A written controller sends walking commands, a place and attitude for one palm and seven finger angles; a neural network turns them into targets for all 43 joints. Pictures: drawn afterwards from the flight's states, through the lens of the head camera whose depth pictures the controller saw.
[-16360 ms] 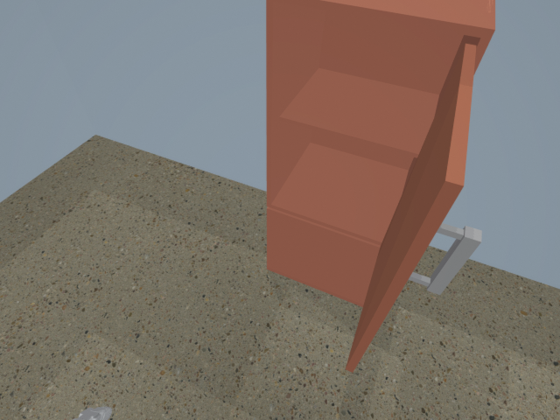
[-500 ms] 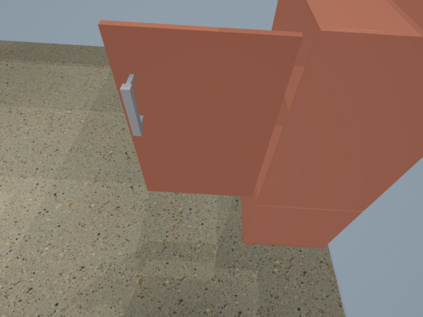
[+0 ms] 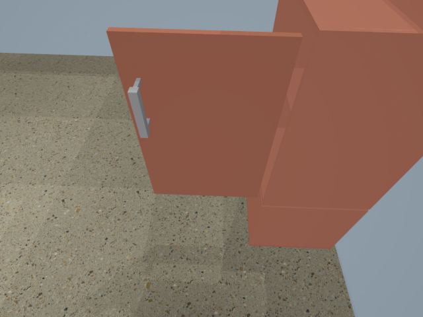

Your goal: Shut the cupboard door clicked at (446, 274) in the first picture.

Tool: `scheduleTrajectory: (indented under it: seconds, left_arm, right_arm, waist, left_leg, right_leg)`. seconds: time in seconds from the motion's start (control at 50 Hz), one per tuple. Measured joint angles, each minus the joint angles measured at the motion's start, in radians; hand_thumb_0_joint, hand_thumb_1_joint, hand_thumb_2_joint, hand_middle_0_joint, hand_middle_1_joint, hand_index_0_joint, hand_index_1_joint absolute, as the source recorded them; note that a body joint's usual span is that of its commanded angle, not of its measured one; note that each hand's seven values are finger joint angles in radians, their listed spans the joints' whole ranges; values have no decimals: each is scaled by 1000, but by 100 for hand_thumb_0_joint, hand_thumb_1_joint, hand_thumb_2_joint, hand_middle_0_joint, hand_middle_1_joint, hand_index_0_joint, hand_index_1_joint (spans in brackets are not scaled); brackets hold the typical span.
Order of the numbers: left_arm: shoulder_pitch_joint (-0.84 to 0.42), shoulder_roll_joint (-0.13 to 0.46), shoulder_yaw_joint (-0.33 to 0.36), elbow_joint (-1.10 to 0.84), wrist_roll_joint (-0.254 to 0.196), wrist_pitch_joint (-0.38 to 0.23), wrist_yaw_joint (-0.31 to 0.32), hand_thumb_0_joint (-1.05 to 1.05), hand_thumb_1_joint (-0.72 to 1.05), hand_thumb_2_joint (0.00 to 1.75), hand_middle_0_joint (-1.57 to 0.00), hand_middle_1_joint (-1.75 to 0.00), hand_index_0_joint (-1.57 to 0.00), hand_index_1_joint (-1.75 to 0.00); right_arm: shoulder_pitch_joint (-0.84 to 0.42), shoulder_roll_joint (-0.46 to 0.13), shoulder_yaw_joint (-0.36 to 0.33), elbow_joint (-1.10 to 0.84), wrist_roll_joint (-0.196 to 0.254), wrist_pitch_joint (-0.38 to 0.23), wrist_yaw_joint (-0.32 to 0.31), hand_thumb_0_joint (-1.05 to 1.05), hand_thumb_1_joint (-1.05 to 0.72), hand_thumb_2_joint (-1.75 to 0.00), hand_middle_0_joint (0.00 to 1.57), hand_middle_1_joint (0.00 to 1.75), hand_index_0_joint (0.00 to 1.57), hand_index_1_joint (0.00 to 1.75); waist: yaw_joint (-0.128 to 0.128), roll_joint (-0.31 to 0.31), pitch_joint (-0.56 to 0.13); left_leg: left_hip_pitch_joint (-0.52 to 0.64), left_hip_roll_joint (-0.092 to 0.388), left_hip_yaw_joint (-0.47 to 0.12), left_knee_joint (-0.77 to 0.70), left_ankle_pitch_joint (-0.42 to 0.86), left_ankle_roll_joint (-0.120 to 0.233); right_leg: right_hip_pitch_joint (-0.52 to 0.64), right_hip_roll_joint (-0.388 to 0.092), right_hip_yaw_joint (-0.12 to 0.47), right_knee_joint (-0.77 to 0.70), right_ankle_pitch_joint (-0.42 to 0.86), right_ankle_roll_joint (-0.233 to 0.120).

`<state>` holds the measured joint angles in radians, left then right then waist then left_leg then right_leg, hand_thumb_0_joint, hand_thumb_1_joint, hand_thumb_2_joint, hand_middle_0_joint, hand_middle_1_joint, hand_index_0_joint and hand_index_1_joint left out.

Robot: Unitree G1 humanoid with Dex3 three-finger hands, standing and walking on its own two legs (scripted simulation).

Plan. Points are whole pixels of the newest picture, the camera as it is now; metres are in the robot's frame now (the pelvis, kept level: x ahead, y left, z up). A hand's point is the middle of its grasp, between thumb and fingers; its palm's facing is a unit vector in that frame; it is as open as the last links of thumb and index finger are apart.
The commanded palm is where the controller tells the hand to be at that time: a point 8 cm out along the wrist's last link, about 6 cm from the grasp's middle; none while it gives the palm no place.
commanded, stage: look again from close up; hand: left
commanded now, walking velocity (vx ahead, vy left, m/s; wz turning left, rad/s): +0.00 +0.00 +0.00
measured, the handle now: (141, 109) +0.54 +0.20 +0.08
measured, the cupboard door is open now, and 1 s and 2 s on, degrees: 90 90 90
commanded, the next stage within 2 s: shuffle to correct the standing spot in 0.38 s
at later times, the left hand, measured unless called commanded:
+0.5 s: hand out of the picture +0.01 +0.15 -0.17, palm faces -0.01 -0.98 -0.20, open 7.4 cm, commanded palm none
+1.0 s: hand out of the picture +0.11 +0.16 -0.17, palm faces +0.02 -0.97 -0.25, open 7.4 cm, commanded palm none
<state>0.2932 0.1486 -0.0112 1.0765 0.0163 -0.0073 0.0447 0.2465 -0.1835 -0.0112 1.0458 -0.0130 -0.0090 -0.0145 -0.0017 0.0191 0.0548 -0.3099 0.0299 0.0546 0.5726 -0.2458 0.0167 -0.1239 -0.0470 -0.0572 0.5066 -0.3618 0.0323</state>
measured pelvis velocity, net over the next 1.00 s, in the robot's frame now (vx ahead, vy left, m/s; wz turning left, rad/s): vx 0.08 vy -0.03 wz -0.01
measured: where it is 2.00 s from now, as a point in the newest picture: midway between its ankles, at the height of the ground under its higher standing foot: outside the picture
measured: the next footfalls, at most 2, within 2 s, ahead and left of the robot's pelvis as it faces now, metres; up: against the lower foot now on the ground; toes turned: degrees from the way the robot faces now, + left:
right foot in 0.98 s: +0.14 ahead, -0.09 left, +0.00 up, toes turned +1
left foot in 1.32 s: +0.13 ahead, +0.09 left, +0.00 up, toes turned +1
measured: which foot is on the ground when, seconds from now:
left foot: down 0.00-1.00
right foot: down 0.00-0.78, up 0.80-0.96, down 0.98-1.00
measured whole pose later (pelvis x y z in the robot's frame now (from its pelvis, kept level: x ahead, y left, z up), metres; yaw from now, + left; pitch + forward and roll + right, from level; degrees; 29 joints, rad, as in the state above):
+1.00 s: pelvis +0.08 -0.03 -0.01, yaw -1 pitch +0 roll +2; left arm 0.25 0.19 0.02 1.03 0.01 -0.03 0.03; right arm 0.31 -0.14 0.01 1.10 -0.01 -0.02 -0.03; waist 0.01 -0.01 0.07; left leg -0.21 0.02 0.07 0.59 -0.38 -0.03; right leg -0.28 -0.03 -0.09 0.66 -0.34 -0.04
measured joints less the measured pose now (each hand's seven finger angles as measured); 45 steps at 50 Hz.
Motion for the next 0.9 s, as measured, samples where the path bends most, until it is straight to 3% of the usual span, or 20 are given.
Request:
scheduleTrajectory:
  seconds: [0.12,0.52,0.74,0.8,0.86,0.9]
  left_arm:
    - [13,15,-2,-12,-3,3,-5,1,91,90,-20,-30,-20,-30]
    - [-2,30,-8,-9,-8,-1,-15,1,91,90,-20,-30,-20,-30]
    - [64,26,18,13,3,0,-26,1,91,90,-20,-30,-20,-30]
    - [75,33,24,23,3,7,-27,1,91,90,-20,-30,-20,-30]
    - [53,36,26,23,1,18,-26,1,91,90,-20,-30,-20,-30]
    - [20,38,31,10,-2,19,-25,1,91,90,-20,-30,-20,-30]
  right_arm:
    - [14,-7,4,-8,1,11,2,1,-94,-90,20,30,20,30]
    - [9,17,22,46,5,3,3,1,-91,-90,20,30,20,30]
    - [30,22,14,54,-3,0,10,1,-91,-90,20,30,20,30]
    - [27,28,14,41,-6,-22,6,1,-91,-90,20,30,20,30]
    - [32,33,13,22,-7,-43,-6,0,-91,-90,20,30,20,30]
    - [43,39,15,21,-10,-42,-12,0,-91,-90,20,30,20,30]
  waist:
    - [1,13,-21]
    - [8,-40,-22]
    - [27,-71,-43]
    - [28,-90,-32]
    - [15,-73,-12]
    - [5,-58,3]
  left_leg:
    - [6,-7,10,-1,1,-2]
    - [39,16,9,-68,24,-39]
    - [36,14,1,50,-94,-37]
    - [44,2,21,66,-123,-23]
    - [62,5,34,49,-129,-14]
    - [81,4,29,17,-115,-17]
  right_leg:
    - [-15,-9,10,38,-18,0]
    - [0,16,11,0,-12,-31]
    - [38,10,4,42,-93,-27]
    - [-1,-9,7,142,-120,-40]
    - [-125,9,2,393,-224,-69]
    - [-182,16,-14,428,-233,-74]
